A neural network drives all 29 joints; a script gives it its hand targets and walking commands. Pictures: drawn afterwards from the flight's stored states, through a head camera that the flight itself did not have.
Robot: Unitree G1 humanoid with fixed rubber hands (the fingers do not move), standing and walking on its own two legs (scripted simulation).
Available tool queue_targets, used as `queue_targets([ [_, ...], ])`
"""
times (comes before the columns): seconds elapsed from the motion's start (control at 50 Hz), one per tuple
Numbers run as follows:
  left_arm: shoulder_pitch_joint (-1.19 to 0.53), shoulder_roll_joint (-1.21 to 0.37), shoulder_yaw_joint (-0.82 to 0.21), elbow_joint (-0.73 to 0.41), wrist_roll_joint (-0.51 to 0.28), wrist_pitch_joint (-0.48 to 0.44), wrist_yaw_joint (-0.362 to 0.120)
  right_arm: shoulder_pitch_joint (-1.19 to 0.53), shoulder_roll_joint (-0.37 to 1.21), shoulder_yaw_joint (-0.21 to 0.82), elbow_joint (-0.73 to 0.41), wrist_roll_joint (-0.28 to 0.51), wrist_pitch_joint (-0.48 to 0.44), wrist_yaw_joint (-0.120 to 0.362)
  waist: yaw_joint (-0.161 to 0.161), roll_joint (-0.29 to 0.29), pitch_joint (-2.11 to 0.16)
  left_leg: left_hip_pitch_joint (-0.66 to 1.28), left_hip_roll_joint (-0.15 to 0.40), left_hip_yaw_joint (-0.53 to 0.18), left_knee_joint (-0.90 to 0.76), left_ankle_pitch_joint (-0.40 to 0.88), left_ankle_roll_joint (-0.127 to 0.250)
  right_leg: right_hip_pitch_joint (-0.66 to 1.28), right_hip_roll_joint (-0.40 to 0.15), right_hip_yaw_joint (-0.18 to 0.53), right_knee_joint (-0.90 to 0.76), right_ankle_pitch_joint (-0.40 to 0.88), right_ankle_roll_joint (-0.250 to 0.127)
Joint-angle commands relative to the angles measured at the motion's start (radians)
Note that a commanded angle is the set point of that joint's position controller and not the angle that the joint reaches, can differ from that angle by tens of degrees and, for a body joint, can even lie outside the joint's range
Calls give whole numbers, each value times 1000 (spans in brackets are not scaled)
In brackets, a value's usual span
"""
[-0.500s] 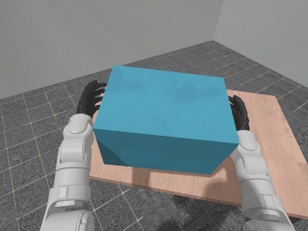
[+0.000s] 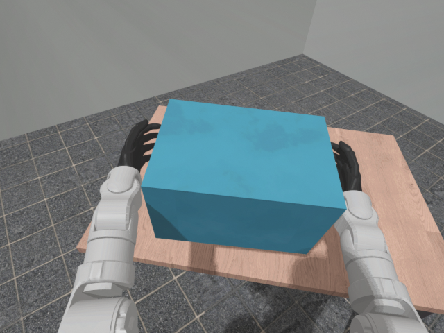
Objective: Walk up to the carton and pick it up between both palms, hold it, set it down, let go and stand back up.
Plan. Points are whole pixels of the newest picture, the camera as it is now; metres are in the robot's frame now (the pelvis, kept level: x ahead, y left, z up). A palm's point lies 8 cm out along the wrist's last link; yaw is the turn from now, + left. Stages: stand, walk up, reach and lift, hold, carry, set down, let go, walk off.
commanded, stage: set down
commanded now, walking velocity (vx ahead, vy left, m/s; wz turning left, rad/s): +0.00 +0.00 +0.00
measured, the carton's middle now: (239, 177) +0.37 -0.05 +0.09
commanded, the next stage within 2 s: none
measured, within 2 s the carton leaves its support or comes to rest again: neither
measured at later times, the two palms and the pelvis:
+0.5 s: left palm (147, 160) +0.41 +0.12 +0.11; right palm (350, 188) +0.33 -0.26 +0.09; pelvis +0.00 +0.00 +0.00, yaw -1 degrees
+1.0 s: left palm (159, 160) +0.43 +0.11 +0.09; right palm (352, 193) +0.33 -0.28 +0.07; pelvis +0.01 +0.00 +0.00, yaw -2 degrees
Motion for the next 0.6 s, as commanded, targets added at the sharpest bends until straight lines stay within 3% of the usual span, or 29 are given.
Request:
queue_targets([
  [0.0, -601, -483, -424, -121, -66, -95, -94, -723, 386, 357, -289, -1, -106, 145, -10, 20, -404, 83, -18, 52, -8, 315, -85, 164, 45, -57, 36, 341, 38],
  [0.24, -678, -467, -323, 70, -32, -177, -90, -772, 419, 284, -145, -69, -152, 153, 8, -1, -421, 8, -20, 76, -32, 236, -59, 223, 30, -40, 49, 387, 51],
  [0.58, -745, -471, -292, 202, -18, -271, -80, -791, 406, 219, -52, -114, -207, 160, -15, 18, -472, 48, -8, 78, -2, 313, -83, 191, 33, -48, 51, 441, 43],
])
